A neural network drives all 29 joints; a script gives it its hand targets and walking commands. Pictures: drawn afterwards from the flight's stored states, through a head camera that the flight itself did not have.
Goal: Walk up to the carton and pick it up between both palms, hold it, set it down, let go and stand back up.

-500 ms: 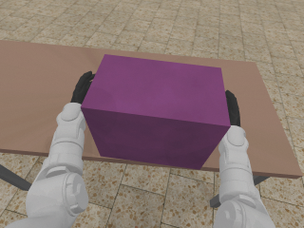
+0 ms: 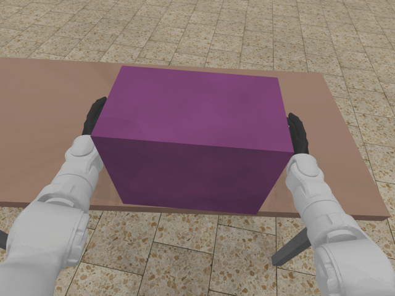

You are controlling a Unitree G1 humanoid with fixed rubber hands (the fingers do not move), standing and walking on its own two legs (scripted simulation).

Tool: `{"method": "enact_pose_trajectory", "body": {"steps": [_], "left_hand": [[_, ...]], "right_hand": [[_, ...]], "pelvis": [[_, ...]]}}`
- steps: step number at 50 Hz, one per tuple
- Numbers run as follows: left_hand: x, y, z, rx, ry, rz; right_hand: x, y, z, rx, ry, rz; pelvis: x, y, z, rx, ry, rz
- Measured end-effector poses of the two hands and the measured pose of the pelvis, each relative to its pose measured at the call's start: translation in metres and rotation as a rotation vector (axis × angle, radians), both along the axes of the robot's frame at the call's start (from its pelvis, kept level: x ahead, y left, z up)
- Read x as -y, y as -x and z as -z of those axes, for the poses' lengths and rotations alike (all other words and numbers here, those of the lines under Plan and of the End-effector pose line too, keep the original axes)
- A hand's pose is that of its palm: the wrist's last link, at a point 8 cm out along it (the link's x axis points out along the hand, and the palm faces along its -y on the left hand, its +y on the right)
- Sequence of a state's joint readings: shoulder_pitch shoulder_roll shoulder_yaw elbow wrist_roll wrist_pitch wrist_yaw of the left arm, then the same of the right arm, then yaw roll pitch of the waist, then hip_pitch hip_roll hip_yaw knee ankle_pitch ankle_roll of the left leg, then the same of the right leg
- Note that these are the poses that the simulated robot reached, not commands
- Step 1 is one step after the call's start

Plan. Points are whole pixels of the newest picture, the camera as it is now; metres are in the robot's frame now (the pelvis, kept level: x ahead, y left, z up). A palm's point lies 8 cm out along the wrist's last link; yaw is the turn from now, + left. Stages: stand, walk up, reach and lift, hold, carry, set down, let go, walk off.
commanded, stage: set down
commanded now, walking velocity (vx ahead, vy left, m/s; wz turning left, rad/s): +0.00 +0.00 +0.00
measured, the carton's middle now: (194, 145) +0.42 +0.01 +0.06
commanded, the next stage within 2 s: none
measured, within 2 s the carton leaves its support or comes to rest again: neither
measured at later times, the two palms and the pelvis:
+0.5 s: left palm (77, 155) +0.38 +0.24 +0.07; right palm (316, 175) +0.35 -0.23 +0.05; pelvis -0.03 -0.01 +0.00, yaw +1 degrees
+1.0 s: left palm (48, 187) +0.31 +0.27 +0.08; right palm (324, 206) +0.28 -0.22 +0.06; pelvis -0.02 -0.01 +0.01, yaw +1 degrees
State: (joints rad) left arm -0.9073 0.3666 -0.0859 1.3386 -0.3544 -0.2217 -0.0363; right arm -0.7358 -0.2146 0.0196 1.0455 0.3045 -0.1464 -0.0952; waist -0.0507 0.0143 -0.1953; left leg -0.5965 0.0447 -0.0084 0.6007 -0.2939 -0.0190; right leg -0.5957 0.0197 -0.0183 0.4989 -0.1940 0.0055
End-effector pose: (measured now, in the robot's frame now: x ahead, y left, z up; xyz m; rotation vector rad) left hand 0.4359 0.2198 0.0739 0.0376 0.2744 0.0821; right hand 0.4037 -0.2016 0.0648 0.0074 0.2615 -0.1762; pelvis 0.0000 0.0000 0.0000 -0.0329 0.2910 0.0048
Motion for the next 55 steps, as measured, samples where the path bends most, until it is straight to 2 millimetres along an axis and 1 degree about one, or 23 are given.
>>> {"method": "enact_pose_trajectory", "body": {"steps": [3,8,13,16,20,23,30,35,37,41,44,46,48,50,55], "left_hand": [[0.001,0.002,0.002,-0.015,0.005,0.005],[-0.002,0.009,-0.002,0.013,0.017,-0.017],[-0.01,0.02,0.004,-0.034,0.016,-0.035],[-0.013,0.026,0.003,0.001,0.016,-0.031],[-0.017,0.039,0.004,-0.009,0.008,-0.025],[-0.019,0.048,0.002,-0.006,0.014,-0.02],[-0.026,0.065,0.002,-0.03,0.02,-0.012],[-0.026,0.078,-0.005,0.008,0.017,0.004],[-0.027,0.084,-0.006,0.011,0.018,0.01],[-0.035,0.094,-0.001,-0.038,0.023,-0.004],[-0.038,0.1,-0.008,0.001,0.006,-0.004],[-0.041,0.107,-0.011,0.021,0.009,-0.002],[-0.044,0.116,-0.01,0.011,0.001,-0.003],[-0.046,0.125,-0.006,-0.017,0.004,-0.008],[-0.051,0.152,0.002,-0.035,0.003,-0.017]], "right_hand": [[0.006,-0.001,-0.001,-0.014,-0.007,0.004],[0.015,-0.001,-0.006,0.023,-0.016,-0.002],[0.024,0.008,0.004,-0.028,-0.021,0.015],[0.025,0.017,0.006,0.008,-0.029,0.006],[0.028,0.032,0.014,-0.008,-0.046,0.01],[0.03,0.043,0.014,-0.008,-0.044,0.008],[0.036,0.066,0.006,-0.014,-0.014,0.012],[0.034,0.08,-0.002,0.011,-0.018,0.009],[0.032,0.086,-0.002,0.007,-0.024,0.007],[0.029,0.094,0.004,-0.037,-0.016,0.022],[0.026,0.1,0.0,-0.002,-0.039,0.029],[0.023,0.106,-0.001,0.016,-0.033,0.021],[0.021,0.113,0.001,0.005,-0.038,0.015],[0.022,0.119,0.006,-0.019,-0.029,0.017],[0.023,0.137,0.004,0.002,-0.029,0.035]], "pelvis": [[0.001,0.006,0.001,0.002,-0.004,0.003],[0.003,0.013,0.003,-0.031,-0.011,0.011],[0.006,0.021,0.003,-0.024,-0.02,0.001],[0.008,0.023,0.003,-0.03,-0.023,0.003],[0.01,0.027,0.002,-0.005,-0.025,-0.004],[0.012,0.028,0.0,0.011,-0.029,-0.006],[0.016,0.031,-0.004,0.083,-0.035,-0.009],[0.017,0.029,-0.007,0.121,-0.034,-0.007],[0.017,0.029,-0.009,0.148,-0.032,-0.005],[0.017,0.028,-0.01,0.188,-0.031,-0.011],[0.016,0.027,-0.011,0.199,-0.031,-0.012],[0.015,0.024,-0.012,0.218,-0.03,-0.007],[0.014,0.023,-0.014,0.248,-0.027,-0.005],[0.012,0.021,-0.014,0.269,-0.026,-0.007],[0.009,0.015,-0.016,0.292,-0.026,-0.008]]}}
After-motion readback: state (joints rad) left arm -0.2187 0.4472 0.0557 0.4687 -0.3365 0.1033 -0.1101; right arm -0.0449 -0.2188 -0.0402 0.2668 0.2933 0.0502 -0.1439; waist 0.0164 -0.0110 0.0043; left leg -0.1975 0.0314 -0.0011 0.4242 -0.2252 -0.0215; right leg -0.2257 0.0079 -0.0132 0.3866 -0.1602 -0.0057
